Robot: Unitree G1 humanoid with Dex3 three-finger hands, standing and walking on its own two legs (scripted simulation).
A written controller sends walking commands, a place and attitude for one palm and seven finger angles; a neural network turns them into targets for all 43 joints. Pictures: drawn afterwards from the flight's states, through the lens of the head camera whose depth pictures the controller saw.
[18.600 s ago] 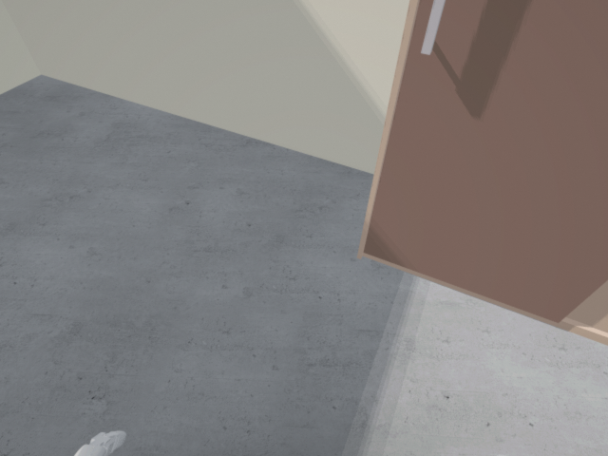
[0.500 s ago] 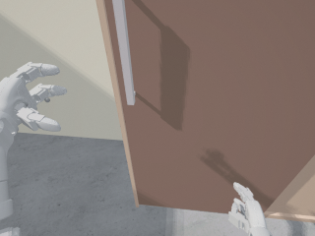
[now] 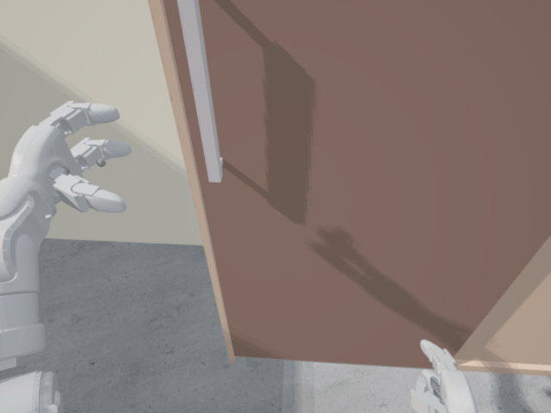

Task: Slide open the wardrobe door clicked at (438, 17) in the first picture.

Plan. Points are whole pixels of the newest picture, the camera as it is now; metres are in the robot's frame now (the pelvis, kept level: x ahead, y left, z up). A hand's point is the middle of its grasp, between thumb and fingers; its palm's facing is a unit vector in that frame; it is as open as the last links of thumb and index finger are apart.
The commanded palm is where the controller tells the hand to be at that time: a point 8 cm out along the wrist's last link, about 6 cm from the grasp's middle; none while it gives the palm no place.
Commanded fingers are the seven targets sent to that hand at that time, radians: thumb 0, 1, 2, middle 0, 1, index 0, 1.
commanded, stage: move the hooked fingers beside the handle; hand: left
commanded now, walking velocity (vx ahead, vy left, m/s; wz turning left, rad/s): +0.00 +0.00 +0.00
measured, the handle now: (205, 89) +0.49 +0.17 +0.27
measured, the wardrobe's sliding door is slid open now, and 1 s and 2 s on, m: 0.00 0.00 0.00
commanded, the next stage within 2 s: feel for the door with the fingertips in 1.70 s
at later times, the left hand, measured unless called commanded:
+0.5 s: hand (144, 136) +0.39 +0.23 +0.24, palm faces +0.09 -0.99 -0.04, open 14.0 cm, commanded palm +0.36 +0.28 +0.25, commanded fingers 0.00 -0.50 0.30 -0.30 -1.20 -0.30 -1.20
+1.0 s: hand (173, 123) +0.43 +0.20 +0.25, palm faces +0.09 -1.00 -0.02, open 14.0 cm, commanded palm +0.40 +0.26 +0.24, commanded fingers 0.00 -0.50 0.30 -0.30 -1.20 -0.30 -1.20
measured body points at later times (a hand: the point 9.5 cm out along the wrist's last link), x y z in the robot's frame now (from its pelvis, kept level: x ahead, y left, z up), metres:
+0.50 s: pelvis +0.01 +0.00 +0.00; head -0.02 -0.01 +0.45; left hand +0.38 +0.29 +0.25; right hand +0.16 -0.25 -0.09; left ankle +0.07 +0.10 -0.74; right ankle -0.04 -0.09 -0.74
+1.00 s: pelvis +0.02 -0.01 +0.00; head +0.00 -0.02 +0.45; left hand +0.42 +0.26 +0.25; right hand +0.16 -0.27 -0.09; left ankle +0.07 +0.10 -0.74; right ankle -0.04 -0.09 -0.74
